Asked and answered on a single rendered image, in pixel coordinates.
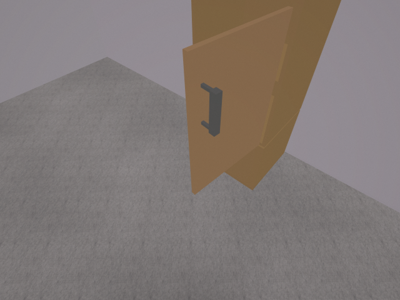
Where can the cupboard door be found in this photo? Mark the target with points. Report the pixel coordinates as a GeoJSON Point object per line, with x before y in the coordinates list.
{"type": "Point", "coordinates": [242, 62]}

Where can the handle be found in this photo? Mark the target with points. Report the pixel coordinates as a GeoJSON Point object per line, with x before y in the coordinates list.
{"type": "Point", "coordinates": [215, 105]}

